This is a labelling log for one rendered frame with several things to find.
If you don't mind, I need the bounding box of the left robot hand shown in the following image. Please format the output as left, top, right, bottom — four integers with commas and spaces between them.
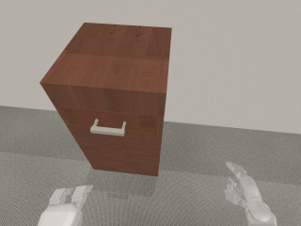
38, 184, 93, 226

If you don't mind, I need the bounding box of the robot right forearm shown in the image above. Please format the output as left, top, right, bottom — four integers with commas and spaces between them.
245, 200, 277, 226

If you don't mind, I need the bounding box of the cabinet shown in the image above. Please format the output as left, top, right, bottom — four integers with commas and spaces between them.
40, 23, 172, 177

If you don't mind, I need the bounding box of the drawer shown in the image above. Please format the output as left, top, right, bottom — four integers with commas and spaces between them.
61, 106, 159, 134

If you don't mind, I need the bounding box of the handle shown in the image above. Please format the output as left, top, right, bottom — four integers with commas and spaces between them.
90, 119, 126, 137

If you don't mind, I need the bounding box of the right robot hand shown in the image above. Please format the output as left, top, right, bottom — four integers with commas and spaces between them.
224, 161, 262, 208

